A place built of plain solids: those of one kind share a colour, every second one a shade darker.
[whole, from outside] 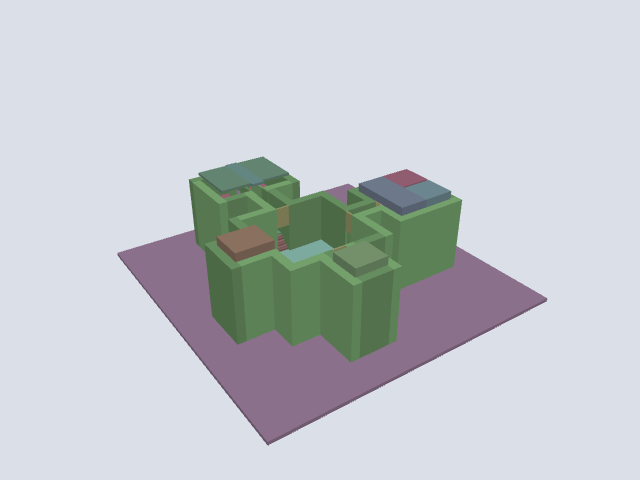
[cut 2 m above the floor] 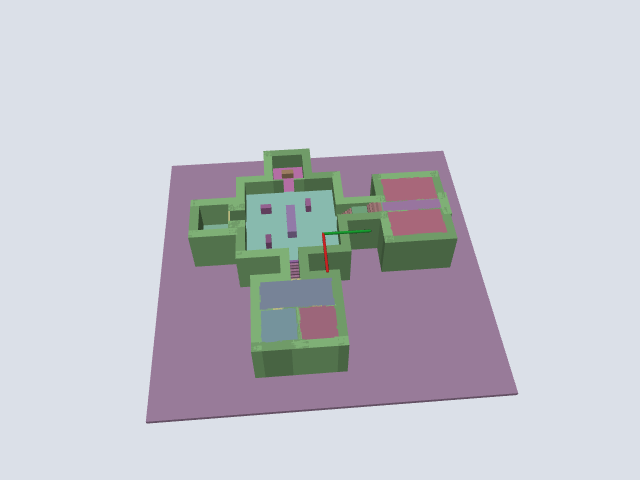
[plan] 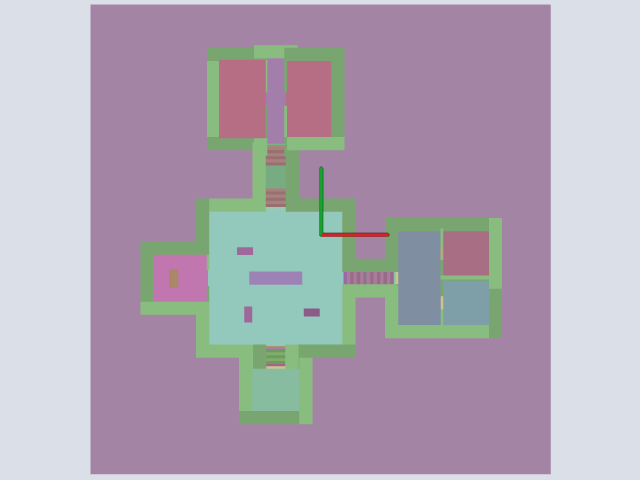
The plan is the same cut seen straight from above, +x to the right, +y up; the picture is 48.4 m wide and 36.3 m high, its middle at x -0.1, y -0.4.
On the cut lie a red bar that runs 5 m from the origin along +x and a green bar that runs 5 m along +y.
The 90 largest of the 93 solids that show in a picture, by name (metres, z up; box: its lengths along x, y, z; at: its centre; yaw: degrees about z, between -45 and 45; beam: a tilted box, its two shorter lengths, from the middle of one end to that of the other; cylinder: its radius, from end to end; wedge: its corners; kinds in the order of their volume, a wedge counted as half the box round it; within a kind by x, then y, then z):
{
 "wall_1": {"box": [1.0, 5.55, 9.17], "at": [-13.17, -3.28, 2.25]},
 "wall_2": {"box": [5.2, 1.0, 9.17], "at": [-11.07, -5.56, 2.25]},
 "wall_3": {"box": [5.2, 1.0, 9.17], "at": [-11.07, -1.01, 2.25]},
 "wall_4": {"box": [1.0, 4.12, 9.17], "at": [-8.97, -7.25, 2.25]},
 "wall_5": {"box": [1.0, 4.12, 9.17], "at": [-8.97, 0.68, 2.25]},
 "wall_6": {"box": [0.2, 1.31, 9.17], "at": [-8.57, -4.54, 2.25]},
 "wall_7": {"box": [0.2, 1.31, 9.17], "at": [-8.57, -2.03, 2.25]},
 "wall_8": {"box": [1.0, 7.75, 9.17], "at": [-8.15, 10.26, 2.25]},
 "wall_9": {"box": [5.18, 1.0, 9.17], "at": [-6.88, 2.24, 2.25]},
 "wall_10": {"box": [5.21, 1.0, 9.17], "at": [-6.87, -8.81, 2.25]},
 "wall_11": {"box": [4.35, 1.0, 9.17], "at": [-6.47, 6.89, 2.25]},
 "wall_12": {"box": [4.55, 1.0, 9.17], "at": [-6.37, 13.64, 2.25]},
 "wall_13": {"box": [1.0, 5.2, 9.17], "at": [-5.72, -11.74, 2.25]},
 "wall_14": {"box": [1.96, 1.0, 9.17], "at": [-5.24, -9.64, 2.25]},
 "wall_15": {"box": [1.0, 5.25, 9.17], "at": [-4.7, 4.36, 2.25]},
 "wall_16": {"box": [1.0, 1.83, 9.17], "at": [-4.67, -9.22, 2.25]},
 "wall_17": {"box": [1.0, 1.3, 9.17], "at": [-4.6, 6.64, 2.25]},
 "wall_18": {"box": [0.2, 2.48, 9.17], "at": [-4.2, 8.52, 2.25]},
 "wall_19": {"box": [0.2, 2.48, 9.17], "at": [-4.2, 12.0, 2.25]},
 "wall_20": {"box": [5.55, 1.0, 9.17], "at": [-3.45, -13.84, 2.25]},
 "wall_21": {"box": [3.3, 1.0, 9.17], "at": [-3.45, 13.84, 2.25]},
 "wall_22": {"box": [0.2, 2.48, 9.17], "at": [-2.7, 8.52, 2.25]},
 "wall_23": {"box": [0.2, 2.48, 9.17], "at": [-2.7, 12.0, 2.25]},
 "wall_24": {"box": [1.0, 1.3, 9.17], "at": [-2.29, 6.64, 2.25]},
 "wall_25": {"box": [1.0, 1.1, 9.17], "at": [-2.29, 13.79, 2.25]},
 "wall_26": {"box": [1.0, 1.83, 9.17], "at": [-2.22, -9.22, 2.25]},
 "wall_27": {"box": [1.0, 5.25, 9.17], "at": [-2.2, 4.36, 2.25]},
 "wall_28": {"box": [1.96, 1.0, 9.17], "at": [-1.65, -9.64, 2.25]},
 "wall_29": {"box": [1.0, 5.2, 9.17], "at": [-1.17, -11.74, 2.25]},
 "wall_30": {"box": [4.55, 1.0, 9.17], "at": [-0.52, 13.64, 2.25]},
 "wall_31": {"box": [4.36, 1.0, 9.17], "at": [-0.42, 6.89, 2.25]},
 "wall_32": {"box": [5.21, 1.0, 9.17], "at": [-0.02, -8.81, 2.25]},
 "wall_33": {"box": [5.18, 1.0, 9.17], "at": [-0.01, 2.24, 2.25]},
 "wall_34": {"box": [1.0, 7.75, 9.17], "at": [1.25, 10.26, 2.25]},
 "wall_35": {"box": [1.0, 5.46, 9.17], "at": [2.08, -6.58, 2.25]},
 "wall_36": {"box": [1.0, 5.46, 9.17], "at": [2.08, 0.01, 2.25]},
 "wall_37": {"box": [4.25, 1.0, 9.17], "at": [3.7, -4.25, 2.25]},
 "wall_38": {"box": [4.25, 1.0, 9.17], "at": [3.7, -2.31, 2.25]},
 "wall_39": {"box": [1.0, 3.99, 9.17], "at": [5.32, -5.84, 2.25]},
 "wall_40": {"box": [1.0, 3.99, 9.17], "at": [5.32, -0.73, 2.25]},
 "wall_41": {"box": [8.85, 1.0, 9.17], "at": [9.25, -7.33, 2.25]},
 "wall_42": {"box": [8.85, 1.0, 9.17], "at": [9.25, 0.77, 2.25]},
 "wall_43": {"box": [3.85, 0.3, 9.17], "at": [10.95, -3.33, 2.25]},
 "wall_44": {"box": [3.85, 0.3, 9.17], "at": [10.95, -3.24, 2.25]},
 "wall_45": {"box": [1.0, 5.35, 9.17], "at": [13.17, -5.16, 2.25]},
 "wall_46": {"box": [1.0, 5.35, 9.17], "at": [13.17, -1.41, 2.25]},
 "ground_under_all_1": {"box": [34.8, 35.53, 0.4], "at": [-0.05, -0.35, -1.98]},
 "floor_hall_1": {"box": [10.25, 10.25, 3.6], "at": [-3.45, -3.28, -0.53]},
 "floor_staff_floor_1": {"box": [3.55, 5.95, 6.57], "at": [-5.97, 10.26, 0.95]},
 "floor_staff_floor_2": {"box": [3.55, 5.95, 6.57], "at": [-0.92, 10.26, 0.95]},
 "ceil_strong_lobby_1": {"box": [3.4, 7.3, 6.27], "at": [7.42, -3.28, 4.65]},
 "ceil_deposit_room_1": {"box": [3.65, 3.55, 6.27], "at": [10.95, -5.16, 4.65]},
 "ceil_strong_room_1": {"box": [3.65, 3.55, 6.27], "at": [10.95, -1.41, 4.65]},
 "floor_staff_floor_corridor_1": {"box": [1.5, 6.55, 6.57], "at": [-3.45, 10.16, 0.95]},
 "floor_office_arm_1": {"box": [4.2, 3.75, 3.6], "at": [-10.67, -3.28, -0.53]},
 "ceil_vestibule_1": {"box": [3.75, 3.4, 4.39], "at": [-3.45, -11.74, 5.59]},
 "ceil_office_arm_1": {"box": [4.2, 3.75, 3.27], "at": [-10.67, -3.28, 6.15]},
 "floor_vestibule_1": {"box": [3.75, 3.4, 2.33], "at": [-3.45, -11.74, -1.17]},
 "step_grand_1": {"box": [1.5, 0.26, 3.81], "at": [-3.45, 2.22, -0.42]},
 "step_grand_2": {"box": [1.5, 0.26, 4.02], "at": [-3.45, 2.46, -0.32]},
 "step_grand_3": {"box": [1.5, 0.26, 4.24], "at": [-3.45, 2.69, -0.21]},
 "step_grand_4": {"box": [1.5, 0.26, 4.45], "at": [-3.45, 2.93, -0.11]},
 "step_grand_5": {"box": [1.5, 0.26, 4.66], "at": [-3.45, 3.16, 0.0]},
 "step_grand_6": {"box": [1.5, 0.26, 4.87], "at": [-3.45, 3.4, 0.1]},
 "step_grand_7": {"box": [1.5, 0.26, 5.3], "at": [-3.45, 5.36, 0.32]},
 "step_grand_8": {"box": [1.5, 0.26, 5.51], "at": [-3.45, 5.59, 0.42]},
 "step_grand_9": {"box": [1.5, 0.26, 5.72], "at": [-3.45, 5.83, 0.53]},
 "step_grand_10": {"box": [1.5, 0.26, 5.93], "at": [-3.45, 6.06, 0.64]},
 "step_grand_11": {"box": [1.5, 0.26, 6.14], "at": [-3.45, 6.3, 0.74]},
 "step_grand_12": {"box": [1.5, 0.26, 6.36], "at": [-3.45, 6.53, 0.85]},
 "floor_grand_l1a_1": {"box": [1.5, 1.76, 5.08], "at": [-3.45, 4.38, 0.21]},
 "ceil_staff_floor_1": {"box": [3.55, 5.95, 0.3], "at": [-5.97, 10.26, 7.64]},
 "ceil_staff_floor_2": {"box": [3.55, 5.95, 0.3], "at": [-0.92, 10.26, 7.64]},
 "step_entrance_1": {"box": [1.45, 0.25, 2.54], "at": [-3.45, -9.66, -1.06]},
 "step_entrance_2": {"box": [1.45, 0.25, 2.75], "at": [-3.45, -9.44, -0.95]},
 "step_entrance_3": {"box": [1.45, 0.25, 2.97], "at": [-3.45, -9.21, -0.85]},
 "step_entrance_4": {"box": [1.45, 0.25, 3.18], "at": [-3.45, -8.98, -0.74]},
 "step_entrance_5": {"box": [1.45, 0.25, 3.39], "at": [-3.45, -8.76, -0.64]},
 "counter_island_1": {"box": [4.0, 1.0, 1.05], "at": [-3.45, -3.28, 1.79]},
 "ceil_staff_floor_corridor_1": {"box": [1.5, 6.55, 0.3], "at": [-3.45, 10.16, 7.64]},
 "desk_hall_1": {"box": [1.2, 0.6, 1.0], "at": [-5.77, -1.24, 1.77]},
 "desk_hall_2": {"box": [0.6, 1.2, 1.0], "at": [-5.52, -6.04, 1.77]},
 "desk_hall_3": {"box": [1.2, 0.6, 1.0], "at": [-0.72, -5.89, 1.77]},
 "step_strong_1": {"box": [0.26, 0.94, 3.19], "at": [2.31, -3.28, -0.74]},
 "step_strong_2": {"box": [0.26, 0.94, 2.59], "at": [3.07, -3.28, -1.03]},
 "step_strong_3": {"box": [0.26, 0.94, 2.0], "at": [3.83, -3.28, -1.33]},
 "wall_over_door_1": {"box": [1.45, 0.2, 3.59], "at": [-3.45, -10.04, 5.04]},
 "wall_over_door_2": {"box": [1.5, 0.2, 2.32], "at": [-3.45, 1.84, 5.68]},
 "floor_grand_1": {"box": [1.5, 0.26, 3.6], "at": [-3.45, 1.97, -0.53]},
 "desk_office_arm_1": {"box": [0.7, 1.4, 0.76], "at": [-11.17, -3.34, 1.64]}
}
